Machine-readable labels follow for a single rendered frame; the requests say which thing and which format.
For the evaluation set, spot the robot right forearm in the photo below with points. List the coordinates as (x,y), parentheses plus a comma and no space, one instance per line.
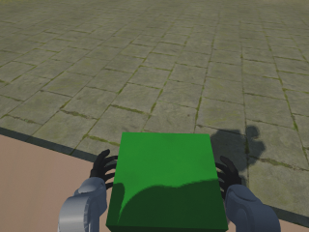
(248,213)

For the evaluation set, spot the robot left forearm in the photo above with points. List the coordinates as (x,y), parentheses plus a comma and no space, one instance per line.
(81,211)

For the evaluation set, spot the right robot hand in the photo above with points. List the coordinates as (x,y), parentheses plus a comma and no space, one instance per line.
(231,176)

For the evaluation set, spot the left robot hand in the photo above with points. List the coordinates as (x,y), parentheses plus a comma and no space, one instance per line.
(99,168)

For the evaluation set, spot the carton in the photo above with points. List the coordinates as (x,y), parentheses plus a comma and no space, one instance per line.
(166,182)

